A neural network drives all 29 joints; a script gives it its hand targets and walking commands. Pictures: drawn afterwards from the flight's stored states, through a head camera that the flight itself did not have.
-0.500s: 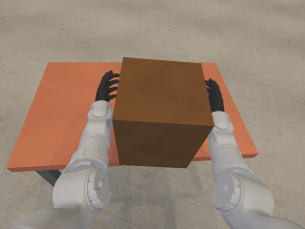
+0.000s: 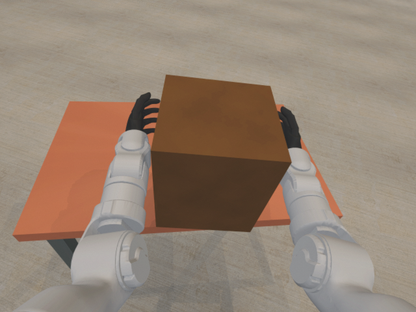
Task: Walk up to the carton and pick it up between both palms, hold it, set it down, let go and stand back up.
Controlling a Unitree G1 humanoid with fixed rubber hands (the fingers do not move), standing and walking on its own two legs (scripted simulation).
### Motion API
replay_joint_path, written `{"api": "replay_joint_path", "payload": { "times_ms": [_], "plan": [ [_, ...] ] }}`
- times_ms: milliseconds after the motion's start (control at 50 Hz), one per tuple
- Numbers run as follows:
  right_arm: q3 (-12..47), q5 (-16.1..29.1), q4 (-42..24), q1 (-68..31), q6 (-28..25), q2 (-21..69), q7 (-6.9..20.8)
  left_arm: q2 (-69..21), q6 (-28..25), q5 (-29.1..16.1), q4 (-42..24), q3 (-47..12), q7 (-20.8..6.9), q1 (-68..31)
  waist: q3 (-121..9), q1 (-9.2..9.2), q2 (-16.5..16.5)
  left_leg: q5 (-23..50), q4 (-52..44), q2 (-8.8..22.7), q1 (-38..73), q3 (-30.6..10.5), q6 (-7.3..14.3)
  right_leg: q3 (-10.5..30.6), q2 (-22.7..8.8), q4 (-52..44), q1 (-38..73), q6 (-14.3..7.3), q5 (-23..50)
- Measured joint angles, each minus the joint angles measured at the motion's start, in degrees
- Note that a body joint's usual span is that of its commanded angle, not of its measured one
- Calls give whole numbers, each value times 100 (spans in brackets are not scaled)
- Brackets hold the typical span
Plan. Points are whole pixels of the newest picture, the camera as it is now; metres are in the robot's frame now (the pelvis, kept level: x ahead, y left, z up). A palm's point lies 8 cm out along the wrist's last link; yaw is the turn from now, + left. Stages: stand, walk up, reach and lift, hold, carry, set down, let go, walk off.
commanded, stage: reach and lift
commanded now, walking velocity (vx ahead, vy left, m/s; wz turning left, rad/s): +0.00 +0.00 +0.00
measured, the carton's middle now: (211, 159) +0.39 +0.02 +0.09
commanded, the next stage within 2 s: none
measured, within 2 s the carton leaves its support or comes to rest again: neither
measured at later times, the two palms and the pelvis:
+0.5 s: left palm (132, 123) +0.38 +0.17 +0.17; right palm (295, 140) +0.38 -0.13 +0.17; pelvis -0.01 +0.00 +0.00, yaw +1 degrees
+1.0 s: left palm (128, 113) +0.37 +0.17 +0.21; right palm (306, 131) +0.37 -0.13 +0.21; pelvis -0.02 +0.00 +0.00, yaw +1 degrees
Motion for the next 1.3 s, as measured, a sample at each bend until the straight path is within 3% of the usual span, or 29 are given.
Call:
{"api": "replay_joint_path", "payload": {
  "times_ms": [980, 1300],
  "plan": [
    [1665, 1843, -844, -355, 1708, -336, -621, 303, 2067, -245, -1446, -366, -115, -92, 90, -465, 22, -31, 214, -31, 469, -145, 38, -104, -21, 121, 548, 26, -14],
    [1856, 2110, -1030, -580, 2142, -442, -709, 353, 2552, -252, -1777, -341, -156, -215, -14, -516, 47, -7, 227, -48, 421, -169, 55, -89, -25, 141, 496, 39, 7]
  ]
}}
